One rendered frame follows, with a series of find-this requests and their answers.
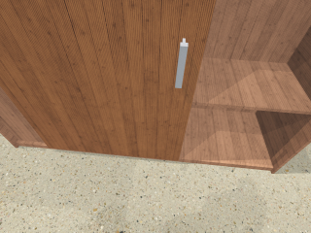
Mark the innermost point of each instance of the handle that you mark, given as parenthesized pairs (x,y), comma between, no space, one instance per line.
(183,51)

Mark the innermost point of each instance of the wardrobe door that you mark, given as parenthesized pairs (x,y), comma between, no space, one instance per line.
(14,121)
(99,75)

